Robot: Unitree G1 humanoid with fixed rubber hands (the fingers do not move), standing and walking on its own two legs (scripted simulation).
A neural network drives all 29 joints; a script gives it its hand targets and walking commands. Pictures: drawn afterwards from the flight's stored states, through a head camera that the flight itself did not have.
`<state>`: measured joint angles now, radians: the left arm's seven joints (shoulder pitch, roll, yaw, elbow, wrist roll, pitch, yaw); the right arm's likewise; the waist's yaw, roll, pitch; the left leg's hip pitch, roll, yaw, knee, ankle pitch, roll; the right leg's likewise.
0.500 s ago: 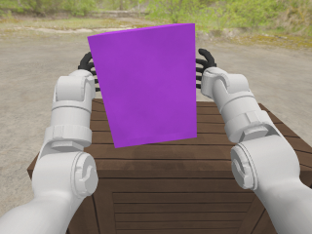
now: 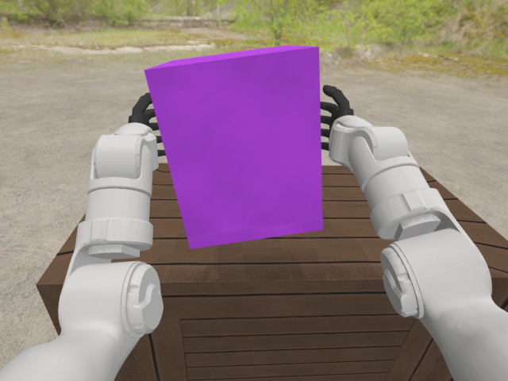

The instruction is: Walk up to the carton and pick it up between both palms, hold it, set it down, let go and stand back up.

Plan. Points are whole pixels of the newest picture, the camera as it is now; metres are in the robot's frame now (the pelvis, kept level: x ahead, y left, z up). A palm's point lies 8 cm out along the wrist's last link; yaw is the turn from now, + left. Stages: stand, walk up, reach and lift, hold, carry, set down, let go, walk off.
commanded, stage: hold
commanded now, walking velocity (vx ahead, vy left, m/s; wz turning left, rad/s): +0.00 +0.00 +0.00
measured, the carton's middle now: (242, 138) +0.41 +0.00 +0.29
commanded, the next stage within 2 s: none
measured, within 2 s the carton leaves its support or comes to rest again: neither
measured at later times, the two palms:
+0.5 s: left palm (136, 137) +0.36 +0.15 +0.31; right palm (339, 131) +0.36 -0.14 +0.32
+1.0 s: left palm (134, 137) +0.36 +0.16 +0.30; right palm (336, 131) +0.36 -0.13 +0.32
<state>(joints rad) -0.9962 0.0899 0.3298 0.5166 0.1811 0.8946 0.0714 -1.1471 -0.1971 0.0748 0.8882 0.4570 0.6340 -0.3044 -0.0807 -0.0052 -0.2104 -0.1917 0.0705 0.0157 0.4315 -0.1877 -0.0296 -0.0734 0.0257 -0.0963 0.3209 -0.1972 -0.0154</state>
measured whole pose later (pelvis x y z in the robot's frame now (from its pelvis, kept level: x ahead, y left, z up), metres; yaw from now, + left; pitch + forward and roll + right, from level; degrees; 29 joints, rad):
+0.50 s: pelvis +0.00 +0.00 +0.00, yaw +0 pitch -4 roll -2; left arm -0.98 0.09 0.34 0.48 0.19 0.90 0.06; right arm -1.13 -0.18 0.04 0.84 0.44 0.65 -0.32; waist -0.08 0.00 -0.20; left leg -0.18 0.07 0.01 0.43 -0.19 -0.03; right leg -0.06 0.02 -0.10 0.33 -0.20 -0.02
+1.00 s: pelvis -0.01 +0.00 +0.00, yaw +0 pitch -3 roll -2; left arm -1.03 0.11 0.33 0.56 0.18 0.89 0.06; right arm -1.17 -0.17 0.02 0.92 0.42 0.64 -0.31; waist -0.08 -0.02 -0.21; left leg -0.20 0.07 0.00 0.43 -0.18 -0.03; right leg -0.08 0.03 -0.10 0.33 -0.19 -0.02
